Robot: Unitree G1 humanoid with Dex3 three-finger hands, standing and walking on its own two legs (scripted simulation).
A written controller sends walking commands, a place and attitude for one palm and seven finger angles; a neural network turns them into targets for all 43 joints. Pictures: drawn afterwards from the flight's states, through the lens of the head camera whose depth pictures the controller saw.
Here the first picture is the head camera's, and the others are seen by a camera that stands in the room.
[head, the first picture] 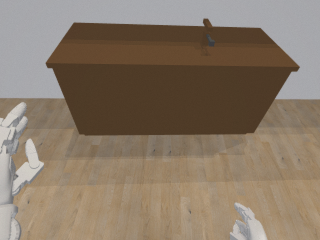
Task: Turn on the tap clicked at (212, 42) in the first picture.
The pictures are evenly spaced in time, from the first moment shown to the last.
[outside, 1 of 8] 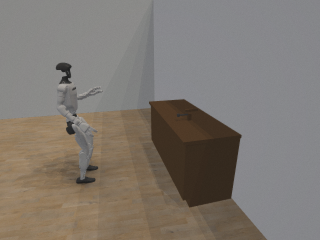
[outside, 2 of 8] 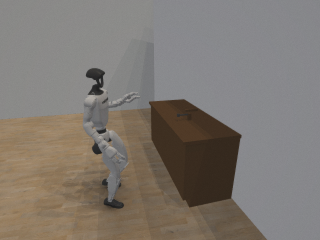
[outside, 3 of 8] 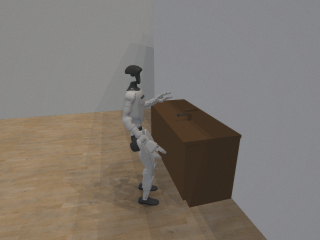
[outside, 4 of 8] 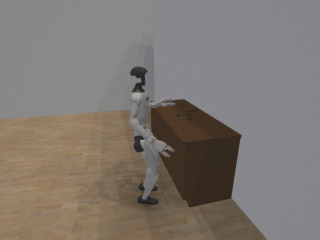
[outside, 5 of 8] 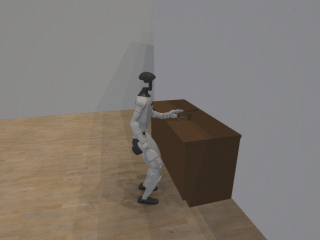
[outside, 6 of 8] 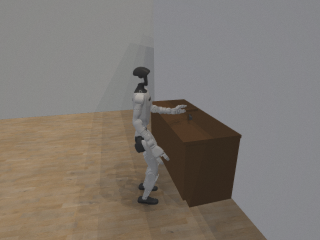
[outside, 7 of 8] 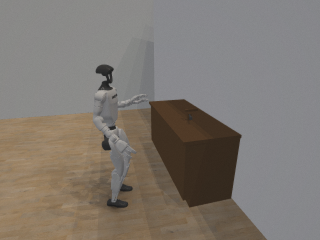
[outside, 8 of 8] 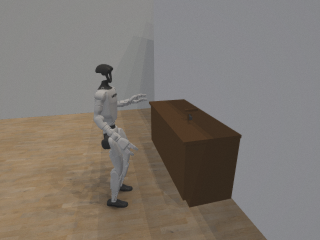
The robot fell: no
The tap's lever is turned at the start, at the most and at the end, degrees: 0 73 73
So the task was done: yes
